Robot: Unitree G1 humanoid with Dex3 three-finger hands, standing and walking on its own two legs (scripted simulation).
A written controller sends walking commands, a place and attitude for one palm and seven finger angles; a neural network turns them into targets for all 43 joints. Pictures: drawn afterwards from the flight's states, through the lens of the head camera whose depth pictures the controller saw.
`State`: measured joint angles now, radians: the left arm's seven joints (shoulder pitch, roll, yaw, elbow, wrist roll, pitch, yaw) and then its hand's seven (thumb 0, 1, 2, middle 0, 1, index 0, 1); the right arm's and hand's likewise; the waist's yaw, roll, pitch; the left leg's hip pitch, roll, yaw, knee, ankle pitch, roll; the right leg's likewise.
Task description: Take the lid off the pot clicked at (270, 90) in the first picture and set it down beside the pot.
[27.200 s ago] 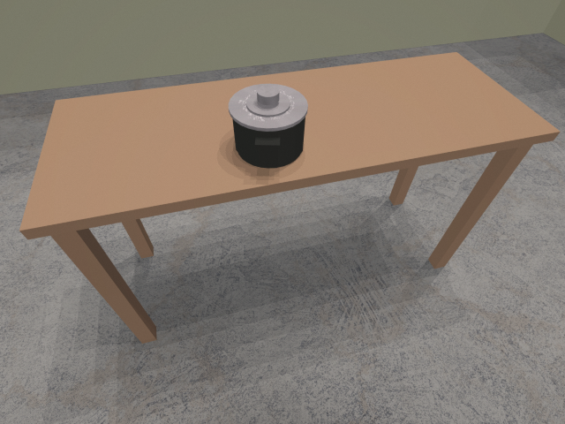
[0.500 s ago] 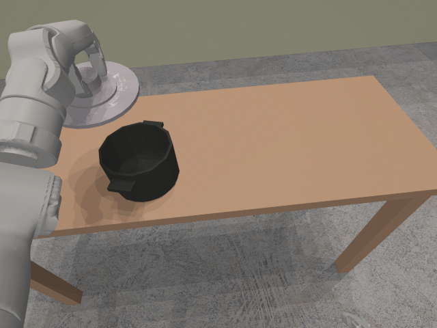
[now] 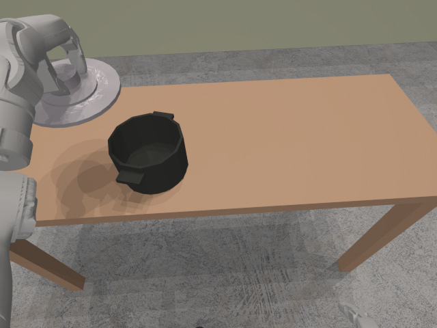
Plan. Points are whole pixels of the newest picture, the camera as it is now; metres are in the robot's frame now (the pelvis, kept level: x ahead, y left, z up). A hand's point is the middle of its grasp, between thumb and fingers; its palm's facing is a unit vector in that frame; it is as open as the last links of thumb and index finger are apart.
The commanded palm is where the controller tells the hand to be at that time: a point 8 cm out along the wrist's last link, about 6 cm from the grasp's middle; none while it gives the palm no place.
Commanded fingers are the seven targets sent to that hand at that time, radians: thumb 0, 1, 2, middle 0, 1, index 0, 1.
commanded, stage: move the lid sideways beside the pot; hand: left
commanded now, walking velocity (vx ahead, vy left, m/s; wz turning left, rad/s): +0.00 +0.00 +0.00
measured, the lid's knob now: (63, 77) +0.48 +0.27 +0.21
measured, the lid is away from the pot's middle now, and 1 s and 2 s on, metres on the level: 0.10 0.24 0.22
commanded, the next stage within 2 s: lower the lid onto the table in 1.40 s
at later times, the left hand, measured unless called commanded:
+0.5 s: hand (10, 76) +0.45 +0.33 +0.23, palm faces -0.28 -0.08 -0.96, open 8.0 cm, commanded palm +0.45 +0.33 +0.31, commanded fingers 0.00 0.57 1.02 -0.91 -1.09 -0.86 -1.06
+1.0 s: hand out of the picture +0.42 +0.40 +0.23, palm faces -0.30 -0.15 -0.94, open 8.0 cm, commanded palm +0.45 +0.39 +0.31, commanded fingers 0.00 0.57 1.02 -0.91 -1.09 -0.86 -1.06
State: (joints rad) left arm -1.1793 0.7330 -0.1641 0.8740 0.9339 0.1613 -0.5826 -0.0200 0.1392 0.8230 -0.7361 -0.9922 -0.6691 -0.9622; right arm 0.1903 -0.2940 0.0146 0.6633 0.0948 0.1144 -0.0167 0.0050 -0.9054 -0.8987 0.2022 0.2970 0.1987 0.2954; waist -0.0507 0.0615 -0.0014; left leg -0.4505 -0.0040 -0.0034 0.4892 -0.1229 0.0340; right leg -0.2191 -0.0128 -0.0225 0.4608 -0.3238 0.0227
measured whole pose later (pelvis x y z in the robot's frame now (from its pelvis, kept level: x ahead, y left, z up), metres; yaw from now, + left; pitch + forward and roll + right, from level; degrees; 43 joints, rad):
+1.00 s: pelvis -0.01 +0.02 +0.00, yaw -1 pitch +7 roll -3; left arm -1.23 1.02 -0.04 1.08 0.99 -0.03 -0.60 -0.02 0.14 0.82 -0.73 -0.99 -0.67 -0.96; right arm 0.26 -0.32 0.03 0.69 0.11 0.14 -0.05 0.00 -0.90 -0.90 0.20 0.30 0.20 0.30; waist -0.07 0.05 0.01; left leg -0.54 0.01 -0.01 0.55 -0.13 0.05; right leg -0.28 0.00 -0.02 0.46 -0.30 0.03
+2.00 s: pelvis -0.01 +0.03 -0.01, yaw -1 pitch +9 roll -4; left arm -1.23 0.97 -0.06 1.09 1.00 -0.03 -0.58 -0.02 0.14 0.82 -0.73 -0.99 -0.66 -0.96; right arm 0.30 -0.31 0.02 0.68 0.10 0.12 -0.05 0.00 -0.90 -0.90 0.20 0.30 0.20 0.30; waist -0.09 0.04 -0.01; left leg -0.59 0.01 0.01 0.59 -0.16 0.07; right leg -0.33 0.00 -0.01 0.50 -0.32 0.02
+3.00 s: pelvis -0.01 +0.01 -0.02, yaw -2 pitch +11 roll -4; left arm -1.11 0.97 -0.01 1.15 0.98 -0.11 -0.51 -0.02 0.15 0.82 -0.73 -0.99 -0.66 -0.96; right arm 0.31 -0.31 0.03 0.70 0.10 0.13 -0.08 0.00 -0.90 -0.90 0.21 0.30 0.20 0.30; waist -0.10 0.04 -0.03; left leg -0.68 0.03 -0.01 0.69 -0.20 0.04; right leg -0.43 0.02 -0.01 0.60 -0.37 0.03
